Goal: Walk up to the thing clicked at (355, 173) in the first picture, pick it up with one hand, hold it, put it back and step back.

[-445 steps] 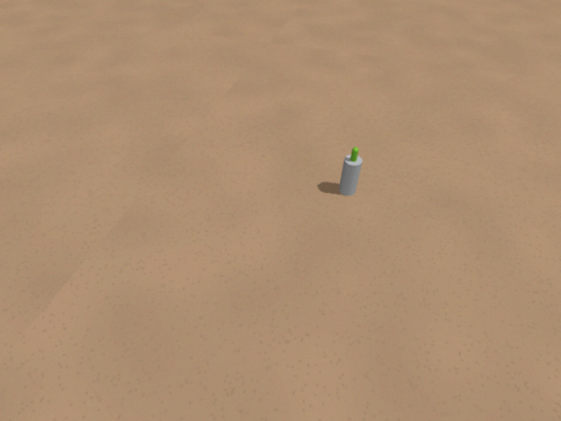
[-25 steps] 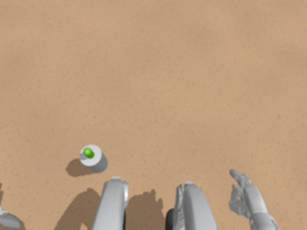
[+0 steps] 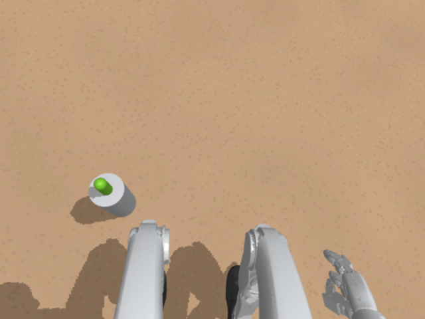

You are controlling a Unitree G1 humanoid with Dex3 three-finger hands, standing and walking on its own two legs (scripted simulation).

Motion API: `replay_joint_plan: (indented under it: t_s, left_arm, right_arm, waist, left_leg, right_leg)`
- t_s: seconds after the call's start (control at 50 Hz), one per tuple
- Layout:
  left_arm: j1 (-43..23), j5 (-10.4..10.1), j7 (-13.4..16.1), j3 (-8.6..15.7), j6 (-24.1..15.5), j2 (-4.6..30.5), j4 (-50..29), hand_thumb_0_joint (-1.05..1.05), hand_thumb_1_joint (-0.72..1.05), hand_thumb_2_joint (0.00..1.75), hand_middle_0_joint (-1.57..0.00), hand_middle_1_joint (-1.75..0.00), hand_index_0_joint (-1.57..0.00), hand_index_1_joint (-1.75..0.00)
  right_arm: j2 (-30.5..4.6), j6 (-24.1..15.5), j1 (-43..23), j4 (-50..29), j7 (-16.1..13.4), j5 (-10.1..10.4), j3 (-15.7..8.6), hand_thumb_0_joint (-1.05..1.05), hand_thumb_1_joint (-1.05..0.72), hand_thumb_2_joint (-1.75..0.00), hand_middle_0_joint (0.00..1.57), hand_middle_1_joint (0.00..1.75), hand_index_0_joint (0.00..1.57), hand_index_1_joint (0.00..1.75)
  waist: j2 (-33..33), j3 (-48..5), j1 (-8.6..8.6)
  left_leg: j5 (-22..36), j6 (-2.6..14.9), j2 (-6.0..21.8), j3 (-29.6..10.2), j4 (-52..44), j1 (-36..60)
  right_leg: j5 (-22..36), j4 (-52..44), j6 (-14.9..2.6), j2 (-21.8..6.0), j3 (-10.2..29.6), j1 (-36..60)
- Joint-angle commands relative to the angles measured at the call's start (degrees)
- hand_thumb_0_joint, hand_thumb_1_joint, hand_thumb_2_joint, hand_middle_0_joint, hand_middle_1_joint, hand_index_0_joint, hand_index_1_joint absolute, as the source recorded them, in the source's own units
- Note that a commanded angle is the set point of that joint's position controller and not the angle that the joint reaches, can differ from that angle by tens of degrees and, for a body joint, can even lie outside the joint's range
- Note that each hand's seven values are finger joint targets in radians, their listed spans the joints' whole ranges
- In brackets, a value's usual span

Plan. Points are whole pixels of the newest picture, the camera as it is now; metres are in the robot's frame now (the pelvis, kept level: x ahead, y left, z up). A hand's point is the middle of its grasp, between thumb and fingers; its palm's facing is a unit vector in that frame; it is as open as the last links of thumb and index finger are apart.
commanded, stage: go down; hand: left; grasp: from the side
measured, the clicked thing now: (112, 194) +0.39 +0.27 -0.35
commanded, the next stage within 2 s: approach in 1.74 s
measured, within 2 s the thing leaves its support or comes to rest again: neither
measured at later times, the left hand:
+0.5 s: hand out of the picture +0.27 +0.44 -0.06, palm faces +0.30 -0.94 -0.18, open 17.6 cm
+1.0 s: hand out of the picture +0.27 +0.45 -0.07, palm faces +0.32 -0.93 -0.17, open 17.7 cm
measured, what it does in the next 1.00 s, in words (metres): lowers itself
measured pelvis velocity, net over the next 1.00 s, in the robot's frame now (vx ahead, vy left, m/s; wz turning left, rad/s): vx -0.02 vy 0.00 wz -0.03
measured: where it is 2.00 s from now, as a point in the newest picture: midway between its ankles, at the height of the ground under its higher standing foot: (195, 316)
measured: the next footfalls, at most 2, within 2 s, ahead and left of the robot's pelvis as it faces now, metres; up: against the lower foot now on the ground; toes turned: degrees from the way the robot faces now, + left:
none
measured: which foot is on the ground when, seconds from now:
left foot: down 0.00-1.00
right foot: down 0.00-1.00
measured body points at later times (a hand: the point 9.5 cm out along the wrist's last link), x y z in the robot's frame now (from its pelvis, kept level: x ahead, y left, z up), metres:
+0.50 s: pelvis -0.01 +0.00 -0.05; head +0.19 +0.06 +0.35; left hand +0.25 +0.48 -0.05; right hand +0.19 -0.27 -0.16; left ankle +0.07 +0.13 -0.45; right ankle +0.08 -0.12 -0.45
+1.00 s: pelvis -0.02 +0.00 -0.07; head +0.19 +0.06 +0.33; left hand +0.25 +0.50 -0.06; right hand +0.19 -0.27 -0.17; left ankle +0.07 +0.13 -0.45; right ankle +0.08 -0.12 -0.45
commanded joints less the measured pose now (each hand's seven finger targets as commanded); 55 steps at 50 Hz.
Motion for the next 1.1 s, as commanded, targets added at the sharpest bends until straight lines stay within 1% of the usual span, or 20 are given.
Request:
replay_joint_plan:
  t_s: [0.0,0.02,0.04,0.06,0.1,0.16,0.24,0.26,0.32,0.38,0.44,0.48,0.52,0.6,0.68,0.74,0.76,0.88,1.02,1.08]
  left_arm:
    - [-0.5,-3.2,0.0,8.6,-2.7,23.5,-8.3,0.0,-0.61,0.04,-0.08,-0.1,-0.08,-0.1]
    - [-1.1,-3.5,-0.1,9.6,-2.6,24.8,-9.4,0.0,-0.61,0.04,-0.08,-0.09,-0.08,-0.1]
    - [-0.9,-3.9,-0.5,9.0,-2.3,23.6,-7.2,0.0,-0.61,0.04,-0.08,-0.09,-0.08,-0.09]
    - [-2.7,-4.0,-0.6,10.4,-2.5,25.8,-9.0,0.0,-0.61,0.03,-0.08,-0.09,-0.08,-0.09]
    - [-2.8,-4.3,-1.4,10.6,-2.3,25.8,-7.1,0.0,-0.61,0.03,-0.08,-0.08,-0.08,-0.09]
    - [-4.6,-4.3,-3.0,9.6,-2.3,24.9,-3.7,0.0,-0.61,0.04,-0.08,-0.08,-0.08,-0.09]
    - [-7.2,-3.9,-4.5,11.0,-2.9,28.7,-3.8,0.0,-0.61,0.02,-0.08,-0.06,-0.07,-0.07]
    - [-8.5,-3.8,-4.9,10.6,-3.1,28.5,-4.3,0.0,-0.61,0.02,-0.08,-0.07,-0.08,-0.07]
    - [-10.0,-4.3,-5.8,11.1,-3.3,29.2,-4.5,0.0,-0.61,0.02,-0.07,-0.05,-0.07,-0.06]
    - [-9.7,-4.4,-6.0,12.7,-2.9,32.8,-5.2,0.0,-0.61,0.03,-0.07,-0.05,-0.06,-0.06]
    - [-9.5,-4.5,-6.4,12.4,-2.0,32.2,-5.7,0.0,-0.61,0.04,-0.07,-0.05,-0.06,-0.07]
    - [-8.5,-4.5,-6.2,13.5,-1.4,33.2,-6.3,0.0,-0.61,0.05,-0.07,-0.05,-0.05,-0.07]
    - [-8.0,-4.8,-6.4,12.9,-0.9,31.8,-5.7,0.0,-0.61,0.05,-0.07,-0.06,-0.06,-0.07]
    - [-7.4,-5.4,-6.3,13.8,-0.5,32.6,-6.1,0.0,-0.61,0.06,-0.06,-0.04,-0.05,-0.07]
    - [-8.8,-5.7,-7.0,12.8,-1.0,30.6,-4.2,0.0,-0.61,0.07,-0.06,-0.05,-0.04,-0.07]
    - [-10.9,-5.6,-7.4,13.5,-1.9,32.5,-3.7,0.0,-0.61,0.07,-0.06,-0.04,-0.04,-0.06]
    - [-10.5,-5.6,-7.4,14.5,-2.0,33.8,-3.5,0.0,-0.61,0.07,-0.06,-0.03,-0.03,-0.06]
    - [-11.5,-5.6,-8.5,14.9,-2.2,36.3,-5.0,0.0,-0.61,0.08,-0.06,-0.03,-0.04,-0.06]
    - [-9.8,-6.1,-9.2,15.7,-1.4,35.9,-3.8,0.0,-0.61,0.08,-0.06,-0.04,-0.04,-0.06]
    - [-10.3,-6.5,-9.4,16.3,-1.6,37.3,-4.5,0.0,-0.61,0.08,-0.06,-0.03,-0.03,-0.06]
  right_arm:
    - [-11.7,-2.2,3.7,-4.5,-1.5,0.4,-4.2,0.0,-0.92,-0.9,0.2,0.3,0.2,0.3]
    - [-12.0,-2.3,3.3,-4.9,-1.6,0.5,-4.4,0.0,-0.92,-0.91,0.2,0.3,0.2,0.3]
    - [-11.7,-2.4,3.7,-3.9,-1.7,0.5,-4.2,0.0,-0.92,-0.91,0.2,0.3,0.2,0.3]
    - [-12.0,-2.5,3.0,-5.1,-1.8,0.4,-4.2,0.0,-0.92,-0.91,0.2,0.3,0.2,0.3]
    - [-12.0,-2.7,2.9,-4.9,-1.8,0.4,-3.9,0.0,-0.92,-0.91,0.2,0.3,0.2,0.3]
    - [-11.9,-3.0,3.2,-4.2,-1.9,0.1,-3.8,0.0,-0.92,-0.91,0.2,0.3,0.2,0.3]
    - [-12.6,-3.5,3.4,-4.3,-1.9,-0.4,-3.3,0.0,-0.92,-0.91,0.2,0.3,0.2,0.3]
    - [-12.8,-3.5,3.5,-4.2,-1.9,-0.5,-3.4,0.0,-0.92,-0.91,0.2,0.3,0.2,0.3]
    - [-13.0,-3.8,3.6,-3.7,-2.0,-0.7,-3.2,0.0,-0.92,-0.91,0.2,0.3,0.2,0.3]
    - [-13.3,-3.9,3.2,-4.1,-2.2,-0.9,-2.7,0.0,-0.92,-0.91,0.2,0.3,0.2,0.3]
    - [-13.7,-3.9,3.3,-4.0,-2.3,-0.8,-2.7,0.0,-0.92,-0.91,0.2,0.3,0.2,0.3]
    - [-14.0,-3.8,2.7,-4.8,-2.4,-0.6,-2.8,0.0,-0.92,-0.91,0.2,0.3,0.2,0.3]
    - [-13.9,-3.8,2.8,-4.7,-2.5,-0.5,-2.7,0.0,-0.92,-0.91,0.2,0.3,0.2,0.3]
    - [-13.9,-3.9,2.6,-5.0,-2.6,-0.4,-2.5,0.0,-0.92,-0.91,0.2,0.3,0.2,0.3]
    - [-13.8,-4.0,2.9,-4.4,-2.7,-0.6,-2.5,0.0,-0.92,-0.91,0.2,0.3,0.2,0.3]
    - [-13.8,-4.0,2.8,-4.3,-2.6,-0.8,-2.3,0.0,-0.92,-0.91,0.2,0.3,0.2,0.3]
    - [-13.9,-4.1,3.2,-4.5,-2.5,-1.0,-2.2,0.0,-0.92,-0.91,0.2,0.3,0.2,0.3]
    - [-14.5,-4.1,3.1,-4.6,-2.6,-1.1,-2.0,0.0,-0.92,-0.91,0.2,0.3,0.2,0.3]
    - [-15.2,-3.9,2.9,-4.2,-2.7,-0.9,-1.9,0.0,-0.92,-0.91,0.2,0.3,0.2,0.3]
    - [-14.9,-3.9,2.9,-4.6,-2.6,-0.7,-1.7,0.0,-0.93,-0.92,0.2,0.3,0.2,0.3]
  waist:
    - [10.7,-32.4,4.44]
    - [9.4,-32.5,4.64]
    - [9.1,-31.2,4.18]
    - [8.3,-32.0,4.22]
    - [8.5,-30.5,4.13]
    - [7.6,-28.4,2.6]
    - [9.2,-28.8,2.86]
    - [9.4,-29.2,2.12]
    - [9.9,-30.2,2.37]
    - [10.8,-31.5,3.71]
    - [12.1,-31.3,3.86]
    - [12.5,-32.2,4.64]
    - [12.3,-31.2,4.06]
    - [12.2,-31.2,4.42]
    - [10.9,-28.9,2.64]
    - [10.2,-28.2,2.61]
    - [9.8,-30.1,3.08]
    - [11.1,-31.3,3.61]
    - [13.7,-30.0,4.24]
    - [13.0,-30.6,4.22]
  left_leg:
    - [10.7,1.48,-1.5,0.0,-16.3,24.2]
    - [10.2,1.74,-1.6,0.4,-15.5,23.1]
    - [10.5,1.8,-1.6,0.7,-14.7,21.8]
    - [10.3,2.1,-1.7,1.3,-13.6,20.3]
    - [10.0,2.13,-1.8,1.5,-12.8,18.3]
    - [8.3,2.31,-1.4,1.7,-11.1,15.9]
    - [6.7,2.18,-1.2,1.4,-10.4,15.3]
    - [6.2,2.13,-1.1,1.0,-10.5,15.5]
    - [4.9,2.2,-1.0,1.0,-9.5,15.3]
    - [4.5,2.16,-0.9,1.4,-9.1,14.5]
    - [5.0,1.89,-0.8,0.7,-9.7,15.7]
    - [5.2,1.8,-0.8,0.4,-9.9,16.1]
    - [5.5,1.78,-0.8,0.2,-9.5,15.8]
    - [8.0,1.76,-0.9,0.3,-8.5,15.6]
    - [7.8,1.97,-1.0,0.1,-7.1,14.2]
    - [4.8,2.28,-0.9,0.3,-6.7,12.0]
    - [6.3,2.25,-1.1,0.8,-6.0,12.0]
    - [5.6,2.12,-1.0,1.0,-5.9,12.2]
    - [5.1,1.71,-0.7,-0.4,-7.0,14.1]
    - [5.5,1.86,-1.0,0.2,-6.1,12.7]
  right_leg:
    - [7.6,-9.1,-2.09,2.4,1.0,13.9]
    - [7.4,-9.4,-1.99,2.6,1.1,14.0]
    - [7.5,-9.1,-1.99,2.6,1.2,13.8]
    - [7.4,-9.4,-1.84,2.6,1.5,14.4]
    - [7.1,-8.6,-1.91,2.6,1.5,14.0]
    - [5.9,-8.1,-1.75,2.8,1.6,12.5]
    - [4.7,-6.5,-1.78,2.8,1.1,11.3]
    - [4.7,-5.9,-1.82,2.9,0.6,10.3]
    - [3.9,-4.9,-1.74,3.0,0.6,9.2]
    - [3.3,-4.6,-1.64,2.9,0.8,10.5]
    - [4.4,-3.0,-1.85,3.1,0.1,8.3]
    - [4.7,-2.5,-1.88,3.1,-0.3,7.9]
    - [4.9,-2.1,-1.86,3.1,-0.5,7.0]
    - [6.4,-1.3,-1.98,3.1,-0.6,6.5]
    - [6.1,-1.0,-1.93,3.1,-0.8,4.6]
    - [3.9,-1.0,-1.8,3.1,-0.6,4.5]
    - [4.7,-1.0,-1.72,3.1,-0.4,6.6]
    - [3.8,-0.5,-1.74,3.1,-0.2,6.4]
    - [4.4,1.5,-1.94,3.2,-1.1,2.7]
    - [4.1,1.2,-1.88,3.2,-0.9,3.6]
